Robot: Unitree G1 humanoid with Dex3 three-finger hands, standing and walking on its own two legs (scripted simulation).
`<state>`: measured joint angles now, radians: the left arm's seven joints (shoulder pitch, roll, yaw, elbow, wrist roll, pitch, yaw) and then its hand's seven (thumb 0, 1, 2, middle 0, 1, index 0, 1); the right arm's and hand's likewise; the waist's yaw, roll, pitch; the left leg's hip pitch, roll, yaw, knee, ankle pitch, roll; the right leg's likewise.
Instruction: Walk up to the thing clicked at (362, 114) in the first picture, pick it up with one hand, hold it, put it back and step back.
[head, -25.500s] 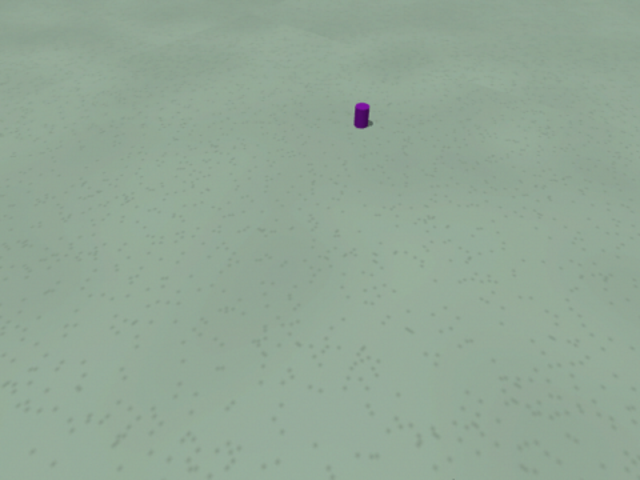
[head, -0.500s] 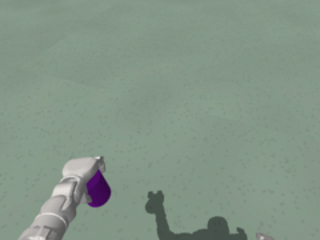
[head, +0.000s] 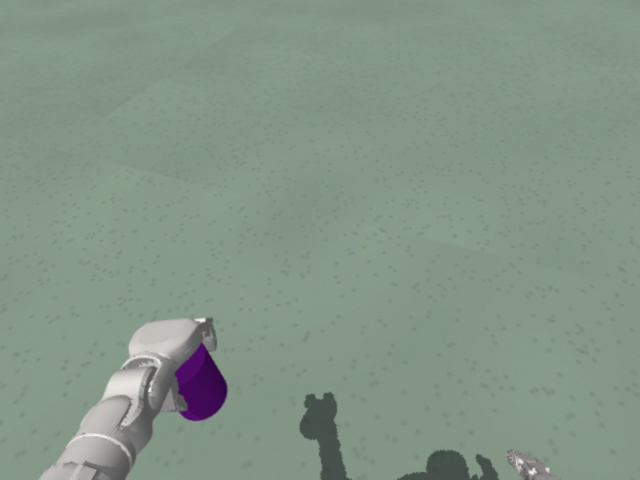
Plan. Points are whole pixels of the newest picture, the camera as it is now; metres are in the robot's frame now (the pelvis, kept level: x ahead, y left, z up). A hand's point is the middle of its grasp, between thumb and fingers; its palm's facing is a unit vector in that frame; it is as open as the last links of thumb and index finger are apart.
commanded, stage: hold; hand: left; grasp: from above
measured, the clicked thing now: (190, 378) +0.31 +0.22 -0.09
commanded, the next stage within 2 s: crouch in 0.90 s
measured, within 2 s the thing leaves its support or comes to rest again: neither
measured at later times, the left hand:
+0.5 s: hand (170, 376) +0.29 +0.23 -0.03, palm faces -0.44 -0.06 -0.90, open 10.7 cm
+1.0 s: hand (173, 375) +0.29 +0.22 -0.03, palm faces -0.44 -0.06 -0.90, open 10.7 cm
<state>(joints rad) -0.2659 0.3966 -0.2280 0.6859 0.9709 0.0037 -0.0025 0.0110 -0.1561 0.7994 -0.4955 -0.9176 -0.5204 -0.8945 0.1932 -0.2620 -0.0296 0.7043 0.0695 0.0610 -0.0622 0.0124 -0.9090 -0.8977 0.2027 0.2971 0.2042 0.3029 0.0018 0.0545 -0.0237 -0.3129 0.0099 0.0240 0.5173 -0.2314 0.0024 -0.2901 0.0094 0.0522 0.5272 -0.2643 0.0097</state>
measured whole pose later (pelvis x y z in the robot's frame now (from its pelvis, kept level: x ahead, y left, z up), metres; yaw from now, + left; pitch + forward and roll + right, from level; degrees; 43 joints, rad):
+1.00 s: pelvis +0.00 +0.00 +0.00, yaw +0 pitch +0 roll +0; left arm -0.25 0.40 -0.23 0.63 0.97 0.00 -0.04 0.01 -0.14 0.79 -0.48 -0.93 -0.51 -0.90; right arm 0.17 -0.26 -0.02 0.70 0.07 0.07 -0.07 0.01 -0.91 -0.90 0.20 0.30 0.20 0.30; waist 0.01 0.05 0.00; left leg -0.26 0.00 0.03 0.46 -0.20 0.01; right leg -0.24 0.00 0.05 0.48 -0.24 0.01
